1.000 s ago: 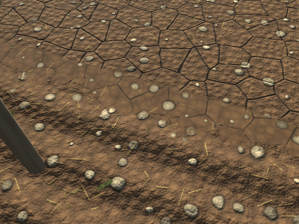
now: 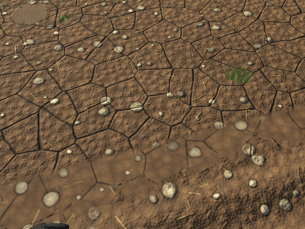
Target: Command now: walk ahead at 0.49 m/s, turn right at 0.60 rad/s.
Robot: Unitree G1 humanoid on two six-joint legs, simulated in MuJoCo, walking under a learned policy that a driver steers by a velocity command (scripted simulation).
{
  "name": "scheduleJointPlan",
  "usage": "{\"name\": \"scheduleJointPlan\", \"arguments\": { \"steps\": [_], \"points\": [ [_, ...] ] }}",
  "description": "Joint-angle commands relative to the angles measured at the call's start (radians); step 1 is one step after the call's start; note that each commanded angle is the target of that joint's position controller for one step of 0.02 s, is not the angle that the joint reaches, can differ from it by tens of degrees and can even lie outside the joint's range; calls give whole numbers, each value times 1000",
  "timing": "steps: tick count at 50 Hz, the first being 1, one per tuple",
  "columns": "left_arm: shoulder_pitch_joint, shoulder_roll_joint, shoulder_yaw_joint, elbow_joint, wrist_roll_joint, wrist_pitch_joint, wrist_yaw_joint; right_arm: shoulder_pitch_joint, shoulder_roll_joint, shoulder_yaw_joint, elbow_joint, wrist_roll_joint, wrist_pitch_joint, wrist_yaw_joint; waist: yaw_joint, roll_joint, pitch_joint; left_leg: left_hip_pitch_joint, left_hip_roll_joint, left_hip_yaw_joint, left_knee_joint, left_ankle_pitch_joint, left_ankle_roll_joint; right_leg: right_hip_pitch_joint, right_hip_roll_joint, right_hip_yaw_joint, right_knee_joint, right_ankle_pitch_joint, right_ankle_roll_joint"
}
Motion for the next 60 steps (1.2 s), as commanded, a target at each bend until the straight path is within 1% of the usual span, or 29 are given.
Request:
{"name": "scheduleJointPlan", "arguments": {
  "steps": [1,3,6,9,12,17,19,21,22,23,24,25,26,28,31,33,37,42,44,46,47,48,49,50,51,52,54,57,60],
  "points": [
    [232,161,58,28,-20,0,35,-98,-137,-24,-148,-1,-40,8,101,12,-126,-477,45,-101,121,85,9,491,-332,464,-314,283,-182],
    [170,126,44,20,-26,-13,37,-42,-128,-23,-135,-34,-4,12,29,-3,-90,-359,62,-104,35,69,-14,323,-252,367,-348,358,-161],
    [194,135,45,35,-27,-36,29,-60,-104,-21,-146,-38,28,24,16,-23,-82,-350,51,-73,-63,127,-38,244,-210,331,-392,349,-164],
    [260,125,40,66,-28,-45,26,-193,-90,-15,-183,-34,27,29,58,-40,-31,-407,55,-59,-224,283,-43,249,-192,311,-431,331,-131],
    [330,121,36,97,-30,-54,28,-296,-79,-8,-207,-27,21,35,104,-52,-29,-417,36,-51,-369,405,-25,328,-192,295,-416,404,-93],
    [404,144,34,133,-18,-57,43,-428,-88,-5,-252,-17,8,42,147,-45,-7,-414,-14,-43,-521,401,22,475,-251,328,-375,483,-78],
    [379,159,35,138,-13,-57,51,-380,-103,-11,-242,-16,3,39,109,-56,-10,-308,-46,-40,-582,327,55,487,-267,322,-331,594,-53],
    [354,174,35,146,-8,-59,51,-189,-136,-30,-178,-15,-6,20,18,-45,-101,-48,-115,-10,-648,264,93,474,-228,277,-118,834,-20],
    [349,158,28,144,-10,-64,48,-36,-170,-43,-140,-25,-17,6,-54,-14,-193,181,-49,-71,-675,276,128,365,-185,240,91,722,-2],
    [393,75,6,108,-29,-70,44,100,-264,-62,-134,-48,-21,-10,-75,129,-343,441,218,-413,-699,142,202,146,-88,177,424,332,31],
    [490,67,10,121,-38,-66,42,90,-298,-75,-111,-37,-11,2,-16,287,-379,514,369,-813,-837,176,308,-87,58,158,640,-332,50],
    [401,125,19,128,-5,-57,46,-2,-205,-57,-120,-6,-3,10,8,108,-219,378,314,-739,-863,63,283,-160,-22,211,683,-253,38],
    [321,118,17,111,-1,-58,36,-79,-148,-42,-127,3,-5,16,26,47,-112,246,267,-590,-885,94,267,-158,-63,190,640,-169,40],
    [279,92,9,98,12,-49,22,-115,-108,-28,-110,2,-11,20,64,60,-48,127,169,-426,-925,283,230,-124,-128,140,545,-112,56],
    [284,56,-3,99,21,-32,11,-66,-118,-30,-68,14,-31,25,87,80,-64,85,114,-339,-949,487,244,-91,-145,100,469,-87,100],
    [215,45,-10,75,19,-28,9,-40,-138,-38,-49,17,-31,22,82,77,-41,69,97,-310,-980,486,257,-134,-160,81,390,-38,131],
    [27,29,-26,16,10,-31,7,14,-142,-45,-22,19,-23,19,38,78,-10,56,50,-276,-989,481,232,-142,-156,58,147,116,170],
    [-97,42,-29,-29,-6,-43,15,73,-165,-56,-9,7,-15,13,-2,85,-33,119,71,-324,-894,583,208,-79,-120,65,1,153,165],
    [-65,65,-22,-27,-9,-52,20,44,-180,-63,-21,1,-11,6,25,93,-43,121,87,-364,-845,591,187,5,-110,82,-53,93,146],
    [97,97,-5,20,-5,-69,34,4,-191,-68,-34,3,-12,6,103,62,-102,77,46,-357,-683,642,153,237,-82,74,-152,53,113],
    [228,154,14,44,14,-84,48,-1,-158,-60,-47,12,-17,12,158,-19,-196,-9,-25,-304,-465,556,128,436,-192,179,-194,-13,73],
    [350,236,32,37,38,-82,64,32,-66,-38,-86,33,-21,12,183,-167,-348,-201,-122,-191,-176,180,98,676,-465,484,-245,-216,18],
    [314,265,46,47,21,-61,63,89,-87,-43,-109,29,-11,11,125,-319,-365,-401,-182,-133,-13,-138,94,689,-563,830,-368,-304,-69],
    [240,160,26,27,12,-52,58,60,-139,-52,-71,6,8,5,103,-126,-216,-448,-95,-165,59,-63,100,568,-520,710,-368,-376,-59],
    [189,91,10,22,4,-55,54,1,-129,-52,-72,0,12,18,96,-51,-121,-435,-66,-161,38,20,94,458,-460,555,-381,-282,-41],
    [167,65,3,27,5,-60,51,-19,-106,-50,-75,-1,16,26,77,-61,-81,-403,-39,-153,4,66,84,386,-415,431,-407,-143,-17],
    [184,56,1,50,-2,-76,53,-31,-94,-49,-77,-22,39,41,58,-109,-57,-371,-17,-135,-16,105,63,328,-362,281,-428,36,1],
    [222,70,10,75,-15,-98,47,-101,-83,-47,-109,-20,53,56,52,-88,-61,-425,-8,-127,-21,179,45,349,-364,177,-452,196,-15],
    [257,74,16,99,-14,-97,45,-201,-77,-41,-146,-22,56,68,64,-75,-36,-500,4,-112,-91,266,28,377,-358,82,-467,270,-23]
  ]
}}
